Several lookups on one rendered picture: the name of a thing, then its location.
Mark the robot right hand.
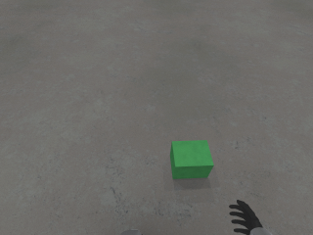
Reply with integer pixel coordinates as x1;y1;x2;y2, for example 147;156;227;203
229;200;263;235

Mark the carton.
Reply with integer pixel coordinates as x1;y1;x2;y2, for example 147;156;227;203
170;140;214;179

